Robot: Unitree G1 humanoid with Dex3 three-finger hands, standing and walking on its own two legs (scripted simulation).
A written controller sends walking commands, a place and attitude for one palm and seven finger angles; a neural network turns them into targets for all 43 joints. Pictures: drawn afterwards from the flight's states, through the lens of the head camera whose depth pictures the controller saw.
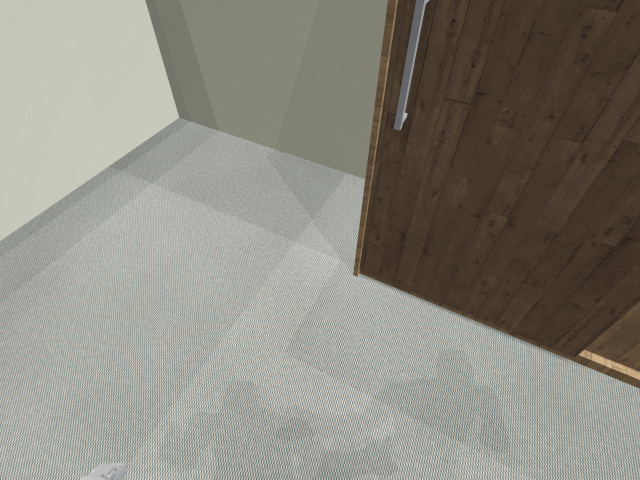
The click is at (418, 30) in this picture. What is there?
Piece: wardrobe's sliding door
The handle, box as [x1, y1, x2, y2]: [394, 0, 429, 130]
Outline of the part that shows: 429,0 416,0 394,124 394,128 399,130 407,113 404,112 419,31 424,6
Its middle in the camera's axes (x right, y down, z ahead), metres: +0.20 -0.38 +0.86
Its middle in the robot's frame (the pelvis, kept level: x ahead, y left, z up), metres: +0.92 -0.16 +0.09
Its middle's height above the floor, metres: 0.86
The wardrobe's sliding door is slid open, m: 0.00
